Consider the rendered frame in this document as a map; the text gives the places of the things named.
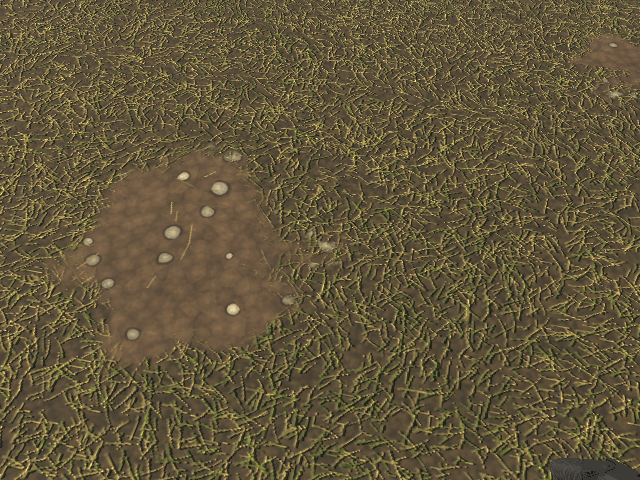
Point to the right robot hand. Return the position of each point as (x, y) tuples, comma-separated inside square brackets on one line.
[(589, 469)]

